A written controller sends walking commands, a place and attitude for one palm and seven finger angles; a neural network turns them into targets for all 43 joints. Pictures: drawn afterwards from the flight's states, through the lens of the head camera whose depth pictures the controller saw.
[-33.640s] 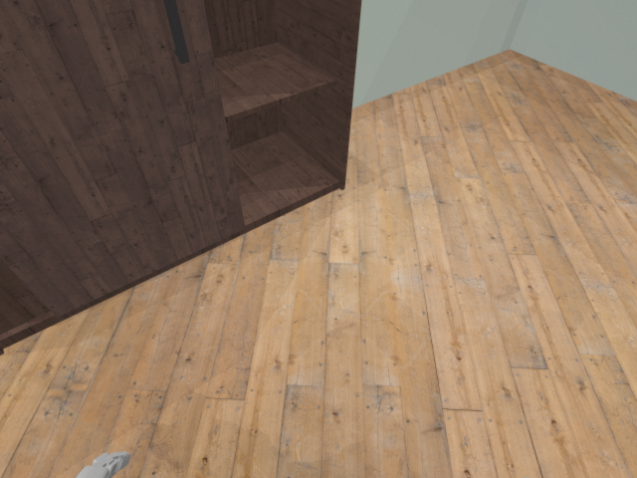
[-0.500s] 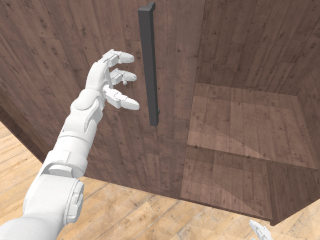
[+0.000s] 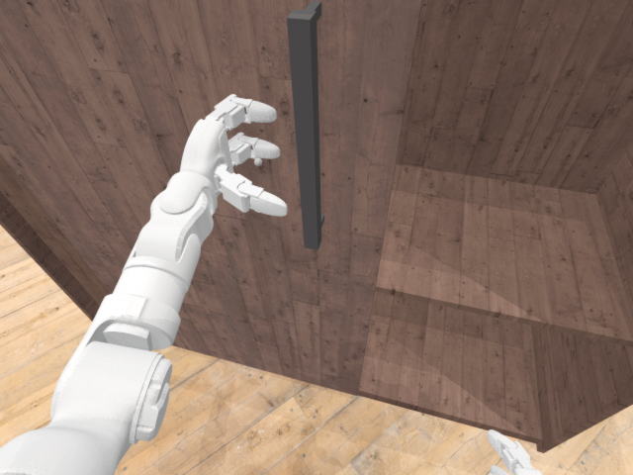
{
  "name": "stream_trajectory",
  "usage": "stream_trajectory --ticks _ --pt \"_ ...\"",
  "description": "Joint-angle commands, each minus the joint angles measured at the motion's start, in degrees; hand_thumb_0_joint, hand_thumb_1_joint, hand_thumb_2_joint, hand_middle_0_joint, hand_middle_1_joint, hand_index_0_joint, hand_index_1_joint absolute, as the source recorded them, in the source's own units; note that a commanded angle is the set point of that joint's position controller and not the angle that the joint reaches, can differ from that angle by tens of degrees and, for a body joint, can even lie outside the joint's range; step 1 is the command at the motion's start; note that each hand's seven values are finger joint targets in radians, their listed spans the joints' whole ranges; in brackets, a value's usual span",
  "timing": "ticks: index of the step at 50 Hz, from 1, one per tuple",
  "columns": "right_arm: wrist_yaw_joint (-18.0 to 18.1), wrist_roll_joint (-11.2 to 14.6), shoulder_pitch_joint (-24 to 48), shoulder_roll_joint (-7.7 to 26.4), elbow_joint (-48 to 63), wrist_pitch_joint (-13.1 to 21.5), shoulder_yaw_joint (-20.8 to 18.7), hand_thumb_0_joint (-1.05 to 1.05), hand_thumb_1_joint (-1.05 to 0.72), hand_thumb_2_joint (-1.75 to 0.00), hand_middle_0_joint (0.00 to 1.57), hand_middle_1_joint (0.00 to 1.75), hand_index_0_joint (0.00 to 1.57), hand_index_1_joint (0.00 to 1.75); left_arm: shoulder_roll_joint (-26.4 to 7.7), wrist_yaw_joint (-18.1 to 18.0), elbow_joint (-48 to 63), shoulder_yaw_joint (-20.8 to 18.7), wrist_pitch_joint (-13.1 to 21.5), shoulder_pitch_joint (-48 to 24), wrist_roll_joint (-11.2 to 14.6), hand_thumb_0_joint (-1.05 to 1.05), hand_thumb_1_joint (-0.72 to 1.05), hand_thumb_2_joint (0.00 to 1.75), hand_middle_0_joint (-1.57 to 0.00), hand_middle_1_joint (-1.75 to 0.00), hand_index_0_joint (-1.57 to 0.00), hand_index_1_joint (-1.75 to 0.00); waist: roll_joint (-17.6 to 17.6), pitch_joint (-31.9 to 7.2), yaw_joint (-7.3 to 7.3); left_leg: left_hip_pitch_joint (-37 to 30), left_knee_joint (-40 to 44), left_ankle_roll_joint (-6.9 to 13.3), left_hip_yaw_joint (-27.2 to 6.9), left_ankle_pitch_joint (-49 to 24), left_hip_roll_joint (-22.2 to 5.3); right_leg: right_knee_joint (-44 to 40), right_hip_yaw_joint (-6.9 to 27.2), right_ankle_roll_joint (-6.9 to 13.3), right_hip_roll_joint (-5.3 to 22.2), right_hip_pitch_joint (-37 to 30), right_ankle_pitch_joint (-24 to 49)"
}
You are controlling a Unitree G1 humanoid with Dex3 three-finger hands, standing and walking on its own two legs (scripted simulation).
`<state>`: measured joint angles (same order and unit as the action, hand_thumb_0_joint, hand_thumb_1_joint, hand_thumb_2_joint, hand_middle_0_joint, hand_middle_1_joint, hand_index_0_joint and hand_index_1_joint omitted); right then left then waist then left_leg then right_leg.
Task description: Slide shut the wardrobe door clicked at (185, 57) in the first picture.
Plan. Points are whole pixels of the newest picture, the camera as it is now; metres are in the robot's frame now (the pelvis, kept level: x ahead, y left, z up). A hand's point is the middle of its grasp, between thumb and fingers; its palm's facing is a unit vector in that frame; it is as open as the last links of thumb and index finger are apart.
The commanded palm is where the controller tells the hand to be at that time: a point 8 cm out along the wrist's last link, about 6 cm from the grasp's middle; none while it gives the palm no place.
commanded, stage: move the hooked fingers beside the handle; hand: left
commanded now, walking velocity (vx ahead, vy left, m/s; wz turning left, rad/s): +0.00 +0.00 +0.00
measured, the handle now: (313, 149) +0.46 +0.04 +0.19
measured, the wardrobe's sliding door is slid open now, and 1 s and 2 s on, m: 0.52 0.52 0.52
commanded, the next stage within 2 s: none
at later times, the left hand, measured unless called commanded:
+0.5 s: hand (256, 162) +0.43 +0.11 +0.19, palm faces -0.14 -0.99 -0.06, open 13.5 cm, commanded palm +0.45 +0.15 +0.21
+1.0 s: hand (254, 161) +0.43 +0.11 +0.19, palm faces -0.16 -0.99 -0.05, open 13.5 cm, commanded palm +0.45 +0.16 +0.21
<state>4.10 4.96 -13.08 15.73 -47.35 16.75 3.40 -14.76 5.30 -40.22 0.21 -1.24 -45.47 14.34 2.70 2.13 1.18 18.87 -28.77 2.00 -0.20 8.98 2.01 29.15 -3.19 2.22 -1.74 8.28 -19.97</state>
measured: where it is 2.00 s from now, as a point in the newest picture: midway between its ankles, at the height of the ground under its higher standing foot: outside the picture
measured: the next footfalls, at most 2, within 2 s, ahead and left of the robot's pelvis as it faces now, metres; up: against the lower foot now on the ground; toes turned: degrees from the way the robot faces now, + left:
none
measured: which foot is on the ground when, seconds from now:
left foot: down 0.00-1.00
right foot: down 0.00-1.00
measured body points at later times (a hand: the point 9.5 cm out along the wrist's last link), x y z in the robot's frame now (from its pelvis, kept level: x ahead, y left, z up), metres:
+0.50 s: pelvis +0.00 +0.00 +0.00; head +0.00 -0.02 +0.45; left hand +0.43 +0.16 +0.19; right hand +0.12 -0.26 -0.11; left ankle +0.07 +0.10 -0.73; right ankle -0.05 -0.09 -0.73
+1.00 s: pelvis +0.00 -0.01 +0.00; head +0.00 -0.03 +0.45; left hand +0.43 +0.17 +0.19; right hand +0.12 -0.27 -0.11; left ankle +0.07 +0.10 -0.73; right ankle -0.05 -0.09 -0.73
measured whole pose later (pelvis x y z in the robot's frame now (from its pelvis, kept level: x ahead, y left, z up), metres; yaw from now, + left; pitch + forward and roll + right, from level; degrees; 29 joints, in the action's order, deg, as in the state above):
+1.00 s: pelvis +0.00 -0.01 +0.00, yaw -1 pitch -1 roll +0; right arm 3.9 4.7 -14.9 16.5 -44.5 13.4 2.9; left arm -18.3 13.1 -43.0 -6.9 0.3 -42.3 13.5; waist 3.4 1.0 -1.2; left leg 17.4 -27.9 1.2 0.6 9.2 0.5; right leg 27.4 -2.1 3.1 -3.1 6.9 -19.2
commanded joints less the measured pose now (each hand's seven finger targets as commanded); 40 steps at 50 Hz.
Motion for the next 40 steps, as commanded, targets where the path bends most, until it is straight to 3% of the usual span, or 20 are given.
stream_trajectory --ticks 1,4,7,9,11,14,16,17,21,22,24,25,27,28,30,34,37,40 --pt "0.6 0.4 2.2 7.5 6.6 3.2 -2.4 0.00 -0.90 -0.90 0.20 0.30 0.20 0.30 0.6 2.1 19.1 1.7 6.2 -43.6 0.8 0.00 -0.50 0.30 -0.30 -1.20 -0.30 -1.20 -0.6 -20.5 -7.45 -28.1 2.8 0.7 -5.2 2.7 -4.1 -6.5 2.4 -1.4 0.4 17.5 7.8" --pt "0.5 0.2 2.3 7.5 6.5 3.2 -2.3 0.00 -0.90 -0.90 0.20 0.30 0.20 0.30 0.4 2.0 18.5 1.5 6.6 -43.0 0.8 0.00 -0.50 0.30 -0.30 -1.20 -0.30 -1.20 -1.1 -18.9 -7.43 -26.6 3.0 0.7 -5.0 4.0 -4.0 -6.9 2.5 -1.4 0.4 17.3 7.1" --pt "0.6 0.2 2.1 7.7 6.7 3.0 -2.4 0.00 -0.90 -0.90 0.20 0.30 0.20 0.30 -2.3 2.3 16.9 -1.0 6.4 -41.9 1.1 0.00 -0.50 0.30 -0.30 -1.20 -0.30 -1.20 -3.7 -19.7 -6.95 -25.9 3.0 0.9 -4.7 3.7 -4.0 -7.3 2.7 -1.6 0.3 16.6 7.1" --pt "0.6 0.3 2.3 7.5 6.7 2.8 -2.3 0.00 -0.90 -0.90 0.20 0.30 0.20 0.30 -2.4 2.5 16.7 -1.1 6.8 -41.9 1.3 0.00 -0.50 0.30 -0.30 -1.20 -0.30 -1.20 -3.0 -18.5 -6.93 -25.1 3.1 1.0 -4.3 4.3 -3.8 -7.7 2.8 -1.6 0.4 16.3 6.7" --pt "0.7 0.2 2.0 7.8 6.7 2.9 -2.5 0.00 -0.90 -0.90 0.20 0.30 0.20 0.30 -4.2 3.0 16.5 -2.4 6.9 -41.8 1.2 0.00 -0.50 0.30 -0.30 -1.20 -0.30 -1.20 -2.4 -19.9 -6.63 -25.7 3.0 0.9 -4.2 3.0 -3.7 -7.5 2.8 -1.5 0.4 15.6 7.6" --pt "0.5 0.2 1.8 7.6 7.0 2.7 -2.5 0.00 -0.90 -0.90 0.20 0.30 0.20 0.30 -3.6 3.3 16.6 -2.3 7.1 -41.2 1.1 0.00 -0.50 0.30 -0.30 -1.20 -0.30 -1.20 -1.8 -19.3 -6.66 -26.0 2.9 0.9 -4.4 2.2 -3.8 -7.5 2.6 -1.5 0.3 15.7 8.3" --pt "0.6 0.1 1.7 7.9 7.0 2.5 -2.4 0.00 -0.90 -0.90 0.20 0.30 0.20 0.30 -6.4 3.5 15.5 -4.4 6.8 -40.9 1.1 0.00 -0.50 0.30 -0.30 -1.20 -0.30 -1.20 -1.5 -19.3 -6.33 -25.7 2.9 0.9 -4.3 2.0 -3.7 -7.6 2.7 -1.4 0.3 15.5 8.2" --pt "0.5 0.2 1.9 7.7 7.4 2.5 -2.4 0.00 -0.90 -0.90 0.20 0.30 0.20 0.30 -5.2 3.7 16.8 -3.2 7.0 -41.7 1.0 0.00 -0.50 0.30 -0.30 -1.20 -0.30 -1.20 -0.6 -19.9 -6.47 -26.4 2.9 0.9 -4.2 1.5 -3.5 -7.5 2.8 -1.4 0.3 15.5 8.6" --pt "0.5 0.2 1.8 7.7 7.5 2.2 -2.5 0.00 -0.90 -0.90 0.20 0.30 0.20 0.30 -5.7 4.0 15.3 -4.0 7.1 -40.1 1.5 0.00 -0.50 0.30 -0.30 -1.20 -0.30 -1.20 -2.7 -18.2 -6.50 -24.6 3.2 1.1 -4.0 3.6 -3.7 -8.3 3.0 -1.7 0.4 15.5 7.2" --pt "0.6 0.2 1.7 7.9 7.5 2.1 -2.5 0.00 -0.90 -0.90 0.20 0.30 0.20 0.30 -7.1 4.0 14.4 -5.2 6.9 -39.6 1.5 0.00 -0.50 0.30 -0.30 -1.20 -0.30 -1.20 -3.3 -18.2 -6.25 -24.1 3.1 1.2 -3.7 3.5 -3.7 -8.4 3.2 -1.7 0.4 15.1 7.4" --pt "0.7 0.2 1.8 7.9 7.5 1.7 -2.5 0.00 -0.90 -0.90 0.20 0.30 0.20 0.30 -8.7 4.1 14.1 -6.2 7.3 -38.9 1.3 0.00 -0.50 0.30 -0.30 -1.20 -0.30 -1.20 -2.7 -17.7 -6.12 -23.3 3.0 1.2 -3.4 3.4 -3.5 -8.5 3.3 -1.6 0.4 14.4 7.5" --pt "0.6 0.3 1.8 7.9 7.8 1.9 -2.4 0.00 -0.90 -0.90 0.20 0.30 0.20 0.30 -7.0 4.5 15.0 -4.7 7.4 -39.7 1.3 0.00 -0.50 0.30 -0.30 -1.20 -0.30 -1.20 -2.4 -18.4 -6.29 -24.0 3.2 1.2 -3.5 3.3 -3.5 -8.3 3.1 -1.7 0.5 14.5 7.6" --pt "0.7 0.3 1.8 7.9 7.9 1.8 -2.5 0.00 -0.90 -0.90 0.20 0.30 0.20 0.30 -7.7 4.8 14.3 -5.4 7.2 -39.0 1.5 0.00 -0.50 0.30 -0.30 -1.20 -0.30 -1.20 -2.5 -17.8 -6.15 -23.7 3.1 1.3 -3.2 3.3 -3.5 -8.6 3.3 -1.8 0.4 14.6 7.6" --pt "0.8 0.2 1.2 8.0 7.5 1.4 -2.6 0.00 -0.90 -0.90 0.20 0.30 0.20 0.30 -10.0 4.6 12.9 -7.3 7.2 -37.5 1.5 0.00 -0.50 0.30 -0.30 -1.20 -0.30 -1.20 -3.3 -17.7 -5.92 -22.9 3.1 1.3 -3.2 3.3 -3.7 -8.8 3.3 -1.7 0.6 13.7 7.6" --pt "0.7 0.2 1.5 8.1 7.9 1.3 -2.5 0.00 -0.90 -0.90 0.20 0.30 0.20 0.30 -11.2 5.0 14.2 -8.0 7.3 -38.5 1.2 0.00 -0.50 0.30 -0.30 -1.20 -0.30 -1.20 -2.1 -18.6 -5.80 -23.1 2.8 1.4 -2.8 2.0 -3.2 -8.7 3.6 -1.7 0.6 13.3 9.0" --pt "0.5 0.2 1.4 8.0 8.3 1.2 -2.6 0.00 -0.90 -0.90 0.20 0.30 0.20 0.30 -10.0 5.4 14.6 -7.5 7.5 -38.0 1.2 0.00 -0.50 0.30 -0.30 -1.20 -0.30 -1.20 -1.0 -17.7 -5.90 -24.0 2.7 1.4 -3.0 0.8 -3.3 -8.6 3.3 -1.6 0.4 13.7 10.0" --pt "0.6 0.1 1.3 8.2 8.6 0.7 -2.7 0.00 -0.90 -0.90 0.20 0.30 0.20 0.30 -13.7 5.6 13.7 -10.4 7.2 -37.2 1.1 0.00 -0.50 0.30 -0.30 -1.20 -0.30 -1.20 -3.1 -18.7 -5.46 -22.6 2.5 1.6 -2.5 0.4 -3.0 -8.7 3.8 -1.8 0.5 12.2 10.9" --pt "0.5 0.1 1.5 8.0 9.1 0.5 -2.6 0.00 -0.90 -0.90 0.20 0.30 0.20 0.30 -12.8 6.2 13.7 -9.8 7.4 -36.4 1.1 0.00 -0.50 0.30 -0.30 -1.20 -0.30 -1.20 -2.6 -18.4 -5.38 -22.1 2.5 1.7 -2.3 0.5 -2.9 -8.8 3.9 -1.9 0.5 11.9 11.1"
